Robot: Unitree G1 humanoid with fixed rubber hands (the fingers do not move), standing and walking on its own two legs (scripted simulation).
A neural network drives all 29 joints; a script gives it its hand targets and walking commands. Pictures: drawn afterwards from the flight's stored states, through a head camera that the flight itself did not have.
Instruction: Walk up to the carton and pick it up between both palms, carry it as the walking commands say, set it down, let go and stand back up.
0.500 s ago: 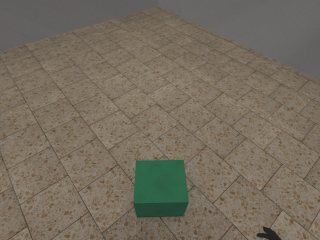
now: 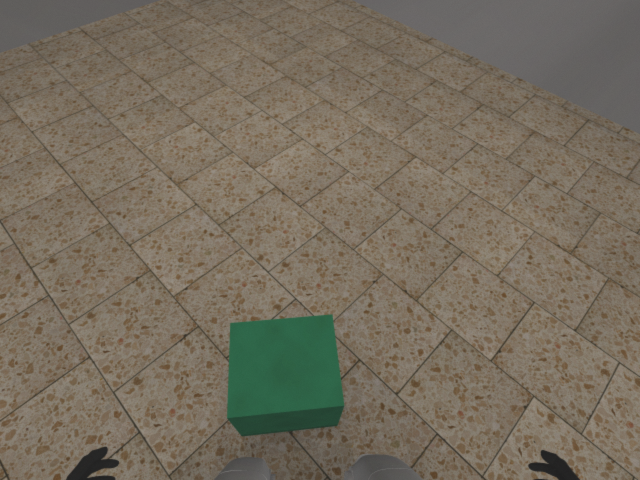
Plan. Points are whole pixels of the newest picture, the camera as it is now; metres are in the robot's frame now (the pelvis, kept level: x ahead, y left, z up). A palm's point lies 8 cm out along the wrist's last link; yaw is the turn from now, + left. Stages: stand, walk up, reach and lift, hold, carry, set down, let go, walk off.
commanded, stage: walk up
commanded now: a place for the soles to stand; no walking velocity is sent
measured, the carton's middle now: (286, 376) +0.40 +0.08 -0.62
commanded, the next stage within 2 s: none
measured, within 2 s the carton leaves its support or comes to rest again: neither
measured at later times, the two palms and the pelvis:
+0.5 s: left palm out of the picture +0.10 +0.32 -0.09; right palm out of the picture +0.12 -0.28 -0.10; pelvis +0.00 +0.01 +0.01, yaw +3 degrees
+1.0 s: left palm out of the picture +0.02 +0.33 -0.10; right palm out of the picture +0.09 -0.25 -0.09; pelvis -0.03 +0.03 +0.03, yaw +5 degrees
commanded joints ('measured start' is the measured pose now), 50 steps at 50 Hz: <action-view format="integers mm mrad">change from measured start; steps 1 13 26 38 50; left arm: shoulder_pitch -99 -187 -196 -160 -112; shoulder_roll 232 243 194 194 177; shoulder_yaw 47 37 23 24 19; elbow -70 -25 42 82 102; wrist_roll -28 -25 -21 -10 -10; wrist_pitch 13 10 23 24 17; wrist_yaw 18 30 12 -8 -10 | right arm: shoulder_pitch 93 35 -112 -161 -118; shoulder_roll -198 -199 -186 -191 -189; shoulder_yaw -43 -27 -10 -9 -9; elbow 19 63 59 56 59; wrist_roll -8 -15 -26 -23 -31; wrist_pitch -23 -8 -11 -9 -12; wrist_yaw -9 0 14 29 29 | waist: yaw -32 -33 18 26 30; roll -38 -58 23 54 71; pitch -203 -216 -202 -110 -195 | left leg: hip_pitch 161 159 122 -33 -16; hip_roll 35 19 57 43 55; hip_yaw -45 -56 -130 -186 -209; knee -275 -290 -373 -536 -570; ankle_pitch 568 595 634 256 243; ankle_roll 44 36 63 41 40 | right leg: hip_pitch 20 113 165 171 226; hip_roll -257 -276 -191 -185 -186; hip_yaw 232 177 81 84 63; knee -125 -168 -262 -373 -382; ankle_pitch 467 604 258 26 62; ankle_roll -60 -51 -2 7 15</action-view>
